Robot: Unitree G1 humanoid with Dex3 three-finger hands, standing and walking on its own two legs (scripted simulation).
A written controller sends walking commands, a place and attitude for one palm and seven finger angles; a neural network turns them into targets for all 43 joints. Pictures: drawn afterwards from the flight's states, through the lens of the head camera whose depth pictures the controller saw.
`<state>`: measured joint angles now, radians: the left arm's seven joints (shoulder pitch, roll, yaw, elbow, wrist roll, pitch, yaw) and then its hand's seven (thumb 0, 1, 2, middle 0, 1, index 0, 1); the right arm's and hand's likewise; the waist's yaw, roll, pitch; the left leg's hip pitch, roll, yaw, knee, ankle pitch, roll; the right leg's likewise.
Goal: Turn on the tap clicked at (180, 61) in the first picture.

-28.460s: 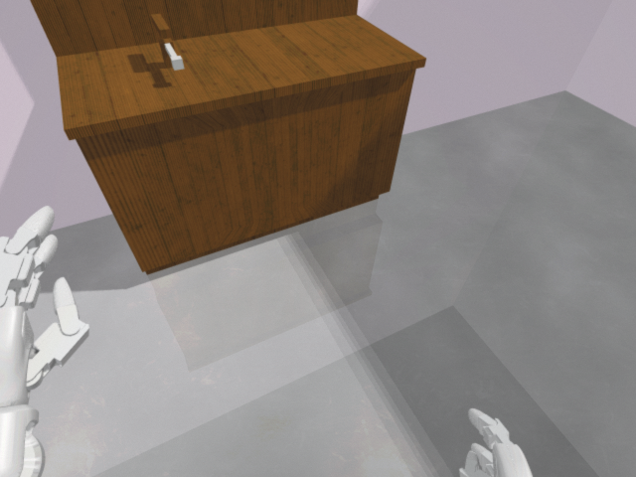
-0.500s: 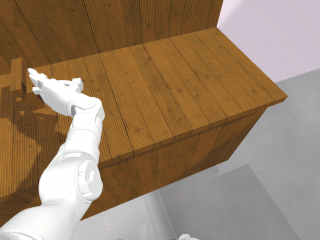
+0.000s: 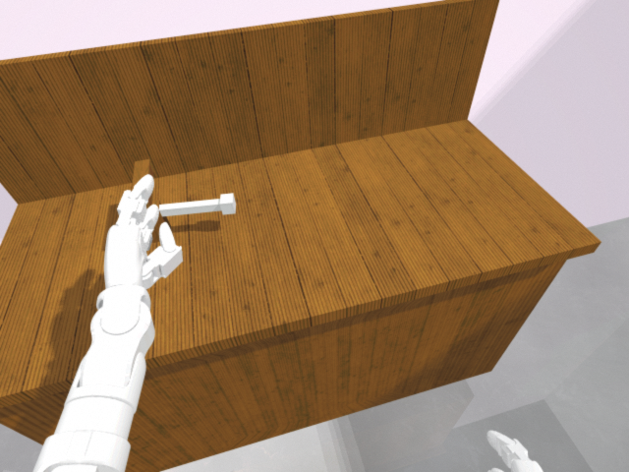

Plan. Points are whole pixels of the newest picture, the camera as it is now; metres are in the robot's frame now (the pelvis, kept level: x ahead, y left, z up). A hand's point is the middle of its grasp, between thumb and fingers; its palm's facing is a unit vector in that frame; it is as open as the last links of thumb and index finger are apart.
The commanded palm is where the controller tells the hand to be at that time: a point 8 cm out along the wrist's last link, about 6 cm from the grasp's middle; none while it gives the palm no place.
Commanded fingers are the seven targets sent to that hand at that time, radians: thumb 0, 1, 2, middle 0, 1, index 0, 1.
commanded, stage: draw the hand back beside the body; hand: left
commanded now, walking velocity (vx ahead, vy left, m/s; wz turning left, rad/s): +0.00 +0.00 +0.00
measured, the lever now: (228, 203) +0.57 +0.22 +0.00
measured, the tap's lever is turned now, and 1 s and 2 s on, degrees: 81 81 81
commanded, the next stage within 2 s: step back with the hand held close in 0.96 s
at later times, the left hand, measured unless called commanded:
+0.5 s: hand (113, 297) +0.25 +0.24 +0.15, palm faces +0.34 -0.89 -0.29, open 7.5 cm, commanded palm +0.21 +0.28 +0.16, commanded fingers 0.00 0.90 0.90 -0.20 -0.30 -0.20 -0.30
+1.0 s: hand (87, 331) +0.21 +0.24 +0.16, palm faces +0.41 -0.84 -0.34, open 7.4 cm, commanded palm +0.16 +0.28 +0.17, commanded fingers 0.00 0.90 0.90 -0.20 -0.30 -0.20 -0.30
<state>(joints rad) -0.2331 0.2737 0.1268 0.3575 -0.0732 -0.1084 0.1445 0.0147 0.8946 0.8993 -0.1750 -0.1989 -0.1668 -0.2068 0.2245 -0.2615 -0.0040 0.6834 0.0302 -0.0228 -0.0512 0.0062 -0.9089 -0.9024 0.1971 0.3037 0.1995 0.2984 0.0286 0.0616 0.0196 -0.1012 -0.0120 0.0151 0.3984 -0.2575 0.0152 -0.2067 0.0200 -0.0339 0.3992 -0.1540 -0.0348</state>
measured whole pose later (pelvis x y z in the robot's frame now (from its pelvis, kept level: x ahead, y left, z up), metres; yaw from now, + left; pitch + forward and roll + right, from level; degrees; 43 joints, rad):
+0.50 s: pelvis +0.01 +0.01 +0.00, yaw +0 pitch -5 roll +0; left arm 0.23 0.30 0.20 -0.22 -0.07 -0.10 0.08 0.01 0.89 0.90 -0.20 -0.27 -0.19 -0.28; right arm 0.18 -0.21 0.03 0.66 -0.01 -0.06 -0.03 0.01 -0.91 -0.90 0.20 0.30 0.20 0.30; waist 0.07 0.06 0.05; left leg 0.02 -0.02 0.01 0.31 -0.24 0.02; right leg -0.09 0.02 -0.04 0.31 -0.14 -0.02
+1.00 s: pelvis +0.01 +0.00 +0.00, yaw +1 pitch -6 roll +0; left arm 0.39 0.30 0.26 -0.35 -0.06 -0.12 0.10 0.01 0.89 0.90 -0.21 -0.30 -0.20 -0.30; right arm 0.17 -0.21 0.00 0.66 -0.01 -0.12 -0.05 0.01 -0.91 -0.90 0.20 0.30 0.20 0.30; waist 0.07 0.07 0.05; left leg -0.01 0.00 0.00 0.35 -0.25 0.01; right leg -0.10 0.03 -0.05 0.34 -0.14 -0.04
